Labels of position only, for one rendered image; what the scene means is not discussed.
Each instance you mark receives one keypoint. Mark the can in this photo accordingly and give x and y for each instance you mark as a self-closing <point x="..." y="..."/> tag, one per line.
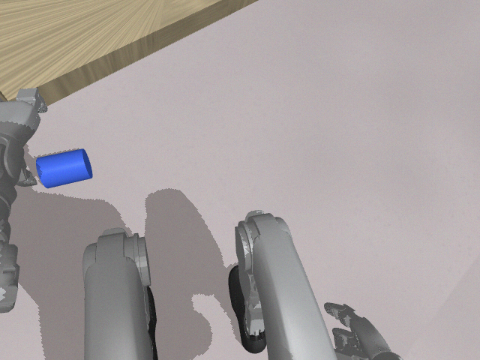
<point x="64" y="168"/>

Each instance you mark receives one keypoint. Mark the left robot arm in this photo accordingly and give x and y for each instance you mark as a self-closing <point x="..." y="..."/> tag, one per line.
<point x="11" y="161"/>

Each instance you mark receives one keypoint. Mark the bookshelf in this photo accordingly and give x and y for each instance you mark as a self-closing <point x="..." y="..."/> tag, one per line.
<point x="62" y="46"/>

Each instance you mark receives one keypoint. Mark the left robot hand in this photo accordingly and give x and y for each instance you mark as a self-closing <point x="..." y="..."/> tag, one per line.
<point x="19" y="119"/>

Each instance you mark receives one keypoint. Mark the right robot foot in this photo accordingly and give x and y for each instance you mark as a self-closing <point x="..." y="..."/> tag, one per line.
<point x="253" y="344"/>

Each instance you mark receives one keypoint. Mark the right robot hand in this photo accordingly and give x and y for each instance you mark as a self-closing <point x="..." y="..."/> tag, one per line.
<point x="363" y="342"/>

